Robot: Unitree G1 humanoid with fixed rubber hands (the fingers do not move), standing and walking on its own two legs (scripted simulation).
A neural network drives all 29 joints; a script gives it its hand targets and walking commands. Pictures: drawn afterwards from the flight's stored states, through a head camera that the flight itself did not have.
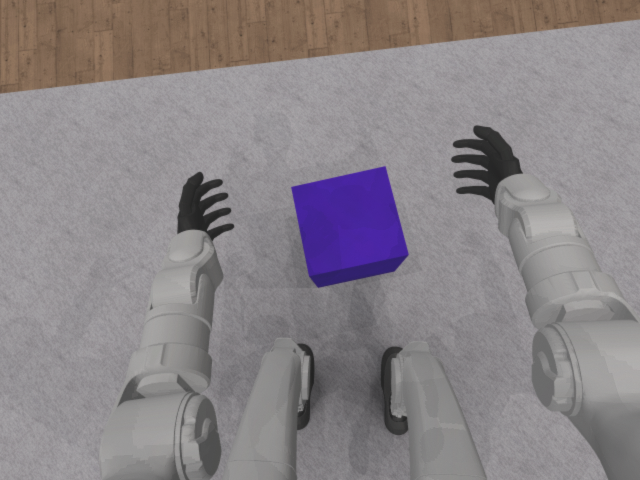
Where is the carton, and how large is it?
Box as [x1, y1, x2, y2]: [291, 166, 408, 287]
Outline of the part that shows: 385,166 291,187 308,273 318,287 393,271 408,254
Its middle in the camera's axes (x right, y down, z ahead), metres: +0.07 -0.02 +0.94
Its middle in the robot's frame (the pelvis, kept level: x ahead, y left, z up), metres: +0.50 +0.02 -0.53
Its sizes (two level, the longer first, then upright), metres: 0.210 0.200 0.250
